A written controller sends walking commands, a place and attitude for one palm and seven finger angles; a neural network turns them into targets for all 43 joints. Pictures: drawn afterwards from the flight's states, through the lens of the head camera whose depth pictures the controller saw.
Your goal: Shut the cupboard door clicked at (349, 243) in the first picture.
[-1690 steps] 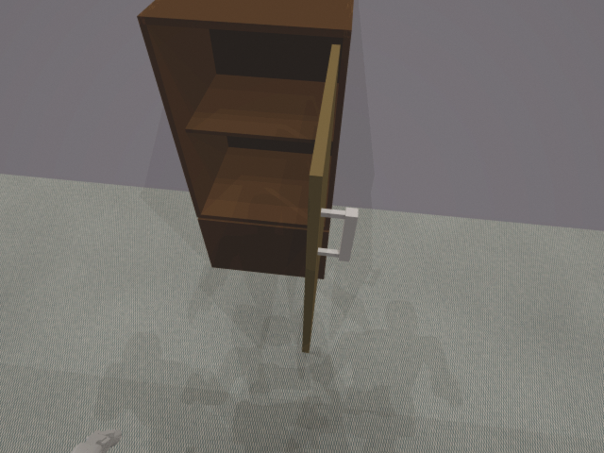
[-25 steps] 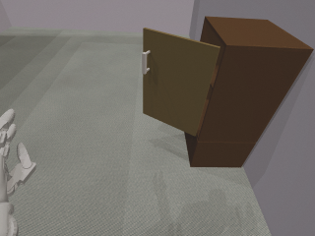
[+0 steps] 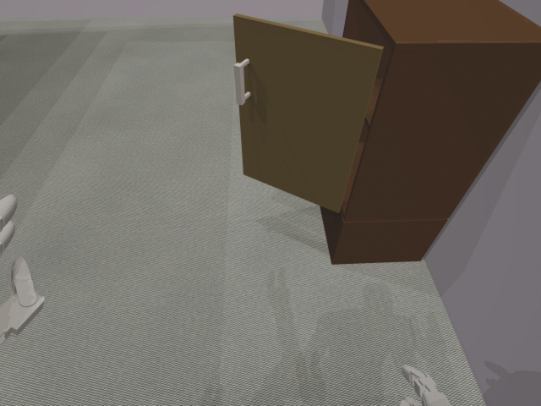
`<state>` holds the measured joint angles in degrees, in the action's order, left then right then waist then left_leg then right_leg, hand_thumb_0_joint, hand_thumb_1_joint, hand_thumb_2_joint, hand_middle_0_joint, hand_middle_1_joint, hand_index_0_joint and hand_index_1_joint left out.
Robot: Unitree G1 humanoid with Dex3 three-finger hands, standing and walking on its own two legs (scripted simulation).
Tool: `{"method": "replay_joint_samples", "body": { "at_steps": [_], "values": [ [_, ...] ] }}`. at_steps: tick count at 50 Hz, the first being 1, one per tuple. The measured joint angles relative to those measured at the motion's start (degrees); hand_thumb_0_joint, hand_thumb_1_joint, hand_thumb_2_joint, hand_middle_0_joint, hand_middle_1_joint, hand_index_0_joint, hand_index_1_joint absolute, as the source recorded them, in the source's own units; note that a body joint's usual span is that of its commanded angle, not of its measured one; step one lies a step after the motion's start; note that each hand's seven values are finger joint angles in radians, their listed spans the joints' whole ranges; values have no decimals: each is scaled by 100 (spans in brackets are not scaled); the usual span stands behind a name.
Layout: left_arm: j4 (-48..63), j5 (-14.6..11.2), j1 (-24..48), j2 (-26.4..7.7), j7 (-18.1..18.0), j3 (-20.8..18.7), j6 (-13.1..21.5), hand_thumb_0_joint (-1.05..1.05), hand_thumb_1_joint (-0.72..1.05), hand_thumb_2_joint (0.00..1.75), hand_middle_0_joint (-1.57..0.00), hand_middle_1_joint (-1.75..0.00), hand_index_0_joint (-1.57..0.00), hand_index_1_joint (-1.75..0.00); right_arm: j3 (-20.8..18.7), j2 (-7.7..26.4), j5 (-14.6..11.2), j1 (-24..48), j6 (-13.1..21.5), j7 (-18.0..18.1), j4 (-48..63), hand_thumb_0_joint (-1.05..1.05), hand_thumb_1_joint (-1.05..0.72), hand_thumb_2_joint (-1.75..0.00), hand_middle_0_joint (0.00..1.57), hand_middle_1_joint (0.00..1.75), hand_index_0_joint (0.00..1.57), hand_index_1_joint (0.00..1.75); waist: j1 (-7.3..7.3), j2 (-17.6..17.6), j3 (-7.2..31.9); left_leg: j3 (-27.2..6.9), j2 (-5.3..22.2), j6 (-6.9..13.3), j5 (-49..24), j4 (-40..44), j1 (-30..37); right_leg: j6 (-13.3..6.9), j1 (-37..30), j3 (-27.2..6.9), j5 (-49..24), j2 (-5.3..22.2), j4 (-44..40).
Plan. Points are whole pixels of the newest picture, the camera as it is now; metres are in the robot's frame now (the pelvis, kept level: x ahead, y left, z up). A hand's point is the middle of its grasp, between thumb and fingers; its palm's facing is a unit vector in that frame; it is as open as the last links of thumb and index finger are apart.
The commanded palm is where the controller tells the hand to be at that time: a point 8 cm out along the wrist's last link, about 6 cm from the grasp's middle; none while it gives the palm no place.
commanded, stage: stop stepping back and stand still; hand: left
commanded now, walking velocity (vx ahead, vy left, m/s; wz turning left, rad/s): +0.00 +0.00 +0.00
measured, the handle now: (243, 81) +0.98 +0.14 -0.01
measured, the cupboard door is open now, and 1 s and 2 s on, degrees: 58 58 58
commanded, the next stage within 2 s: let the arm hang, fingers relaxed in 0.18 s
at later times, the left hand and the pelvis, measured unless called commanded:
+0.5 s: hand out of the picture +0.09 +0.22 -0.12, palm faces -0.02 -0.96 -0.29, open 7.4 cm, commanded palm none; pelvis -0.04 +0.03 -0.01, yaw +0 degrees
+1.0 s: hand out of the picture -0.08 +0.23 -0.16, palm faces +0.02 -0.97 -0.24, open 7.3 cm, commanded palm none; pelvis -0.05 +0.04 +0.01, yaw -1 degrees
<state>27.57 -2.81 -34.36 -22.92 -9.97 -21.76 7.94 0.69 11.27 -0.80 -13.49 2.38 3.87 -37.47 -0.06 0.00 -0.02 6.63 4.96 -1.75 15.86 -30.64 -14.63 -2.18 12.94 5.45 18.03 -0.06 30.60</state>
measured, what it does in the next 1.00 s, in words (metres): shifts its weight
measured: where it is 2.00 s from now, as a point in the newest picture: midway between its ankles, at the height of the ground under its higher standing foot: outside the picture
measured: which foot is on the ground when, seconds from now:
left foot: down 0.00-1.00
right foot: down 0.00-1.00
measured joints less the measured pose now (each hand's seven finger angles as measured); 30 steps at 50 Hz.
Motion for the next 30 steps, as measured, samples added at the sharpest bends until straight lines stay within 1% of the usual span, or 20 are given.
{"method": "replay_joint_samples", "body": {
  "at_steps": [2, 4, 8, 11, 14, 15, 16, 18, 19, 21, 22, 24, 27, 28, 29, 30],
  "values": [
    [39, 18, 109, -23, -32, -45, 4, 1, 88, 90, -21, -30, -22, -30, -42, 58, 3, 13, -6, 58, 3, 1, -90, -90, 20, 30, 20, 30, 23, 71, -4, 20, -14, 8, -20, 57, 66, 20, -47, -17, -10, 10, -31],
    [75, 29, 221, -66, -67, -113, 50, 1, 88, 90, -21, -30, -22, -30, -79, 104, -3, 52, 10, 88, 58, 1, -90, -90, 20, 30, 20, 30, 7, 95, 1, 30, -5, 15, -28, 76, 93, 32, -84, -27, -42, 0, -81],
    [69, 27, 333, -137, -92, -204, 166, 1, 88, 90, -21, -30, -22, -30, -122, 150, -31, 147, 58, 77, 221, 1, -90, -90, 20, 30, 20, 30, -83, 53, 71, 50, 23, 34, -43, 85, 76, 48, -106, -46, -136, -33, -203],
    [-16, 9, 280, -148, -69, -203, 211, 1, 89, 90, -21, -30, -22, -30, -122, 147, -44, 188, 65, 49, 324, 1, -90, -90, 20, 30, 20, 30, -140, -5, 137, 71, 32, 58, -65, 96, 30, 64, -82, -68, -210, -45, -284],
    [-125, -12, 162, -132, -36, -157, 192, 1, 89, 90, -21, -30, -22, -30, -104, 120, -45, 175, 45, 37, 380, 1, -90, -90, 20, 30, 20, 30, -154, -39, 161, 89, 18, 88, -101, 130, -1, 88, -59, -85, -273, -35, -347],
    [-429, 75, 302, -158, 59, 2, 241, 1, 89, 90, -21, -30, -21, -30, -119, 176, -49, 170, 159, -72, 284, 1, -90, -90, 19, 30, 20, 30, -129, -88, 175, 61, 0, 105, -108, 82, -82, 104, -2, -56, -280, -12, -311],
    [-949, 155, 591, -167, 235, 283, 150, 0, 89, 90, -20, -30, -21, -30, -132, 284, -38, 199, 220, -207, 126, 1, -90, -90, 19, 30, 20, 30, -65, -160, 192, 31, -37, 129, -109, 14, -174, 123, 79, -27, -263, 32, -227],
    [-2228, 237, 1168, 7, 565, 877, -305, 0, 89, 90, -20, -30, -21, -30, -117, 514, 13, 342, 136, -384, -179, 0, -90, -90, 20, 30, 20, 30, 29, -345, 219, 20, -109, 189, -99, -121, -334, 167, 255, -17, -213, 120, -30],
    [-2912, 267, 1391, 157, 684, 1133, -526, 0, 89, 90, -20, -30, -21, -30, -108, 594, 45, 426, 67, -429, -304, 0, -90, -90, 20, 30, 20, 30, 37, -432, 220, 29, -139, 223, -87, -193, -411, 188, 350, -28, -186, 159, 80],
    [-4201, 320, 1694, 477, 845, 1578, -869, 0, 90, 90, -19, -30, -20, -30, -89, 651, 103, 563, -67, -469, -500, 0, -90, -90, 20, 30, 20, 30, 5, -531, 146, 63, -189, 276, -74, -294, -493, 218, 477, -64, -142, 223, 263],
    [-4755, 341, 1769, 633, 897, 1769, -985, 0, 90, 90, -19, -30, -20, -30, -75, 629, 129, 593, -122, -474, -575, 0, -90, -90, 20, 30, 20, 30, -23, -528, 89, 83, -209, 291, -79, -313, -504, 224, 515, -86, -129, 248, 328],
    [-5663, 380, 1802, 932, 955, 2079, -1117, 0, 90, 90, -19, -30, -20, -30, -34, 509, 174, 563, -223, -472, -704, 0, -90, -90, 20, 30, 20, 30, -77, -413, -39, 115, -245, 303, -108, -310, -487, 224, 549, -119, -114, 288, 419],
    [-6679, 398, 1707, 1298, 981, 2355, -1184, 1, 90, 90, -19, -30, -20, -30, 45, 247, 221, 347, -365, -475, -957, 0, -91, -90, 20, 30, 20, 30, -122, -78, -220, 96, -277, 294, -178, -244, -411, 204, 491, -98, -124, 316, 427],
    [-6903, 332, 1682, 1380, 904, 2258, -1150, 0, 93, 90, -20, -30, -21, -30, 60, 151, 230, 245, -401, -472, -1068, 0, -91, -90, 20, 30, 20, 30, -117, 34, -265, 60, -272, 287, -205, -221, -398, 199, 453, -61, -146, 307, 384],
    [-7060, 306, 1695, 1363, 817, 2120, -1100, -2, 96, 90, -20, -30, -21, -30, 72, 56, 237, 132, -431, -465, -1191, 0, -91, -90, 20, 30, 20, 30, -82, 135, -302, 18, -262, 277, -237, -191, -388, 193, 412, -18, -182, 292, 322],
    [-7226, 318, 1714, 1288, 798, 2083, -1070, -3, 99, 90, -20, -30, -21, -30, 86, -22, 242, 33, -462, -462, -1327, 0, -91, -90, 20, 30, 20, 30, -40, 213, -330, -12, -247, 268, -270, -151, -369, 187, 366, 15, -228, 271, 243]
  ]
}}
